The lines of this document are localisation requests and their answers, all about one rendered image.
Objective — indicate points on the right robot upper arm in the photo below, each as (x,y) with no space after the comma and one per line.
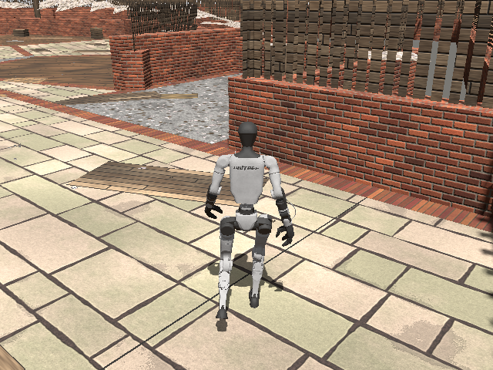
(271,163)

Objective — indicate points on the robot right foot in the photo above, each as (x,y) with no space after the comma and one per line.
(254,302)

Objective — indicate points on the left robot upper arm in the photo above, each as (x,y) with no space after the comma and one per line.
(218,173)

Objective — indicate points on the right robot hand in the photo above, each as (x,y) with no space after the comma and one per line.
(289,235)

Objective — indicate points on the robot right forearm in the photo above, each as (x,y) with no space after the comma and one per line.
(283,210)

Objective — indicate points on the robot left forearm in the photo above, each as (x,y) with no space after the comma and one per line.
(210,199)

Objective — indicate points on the robot left thigh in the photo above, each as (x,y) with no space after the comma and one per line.
(227,231)

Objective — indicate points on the left robot hand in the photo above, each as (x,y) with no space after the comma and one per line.
(209,214)

